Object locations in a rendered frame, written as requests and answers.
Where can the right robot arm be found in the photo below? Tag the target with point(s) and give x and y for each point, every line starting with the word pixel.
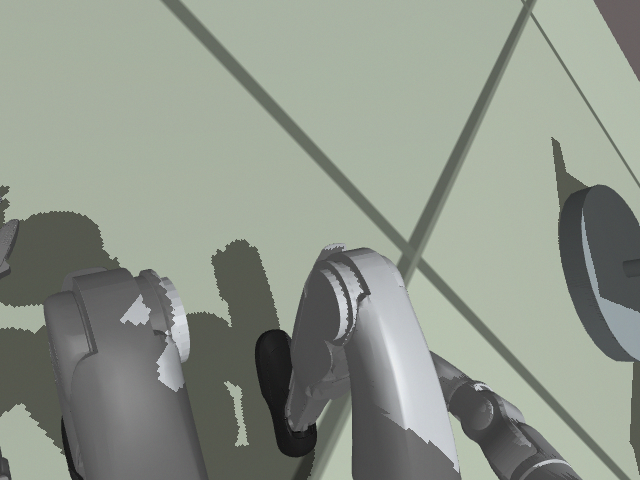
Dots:
pixel 514 450

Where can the right robot hand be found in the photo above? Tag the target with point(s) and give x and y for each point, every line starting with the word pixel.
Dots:
pixel 450 377

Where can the left robot hand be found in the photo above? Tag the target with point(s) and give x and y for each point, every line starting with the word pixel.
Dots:
pixel 8 237

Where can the left robot foot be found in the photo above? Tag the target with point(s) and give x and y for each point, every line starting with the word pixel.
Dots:
pixel 74 475

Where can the right robot foot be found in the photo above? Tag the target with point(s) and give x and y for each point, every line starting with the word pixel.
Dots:
pixel 274 368

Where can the office chair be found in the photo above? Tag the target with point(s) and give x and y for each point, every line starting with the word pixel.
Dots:
pixel 600 252

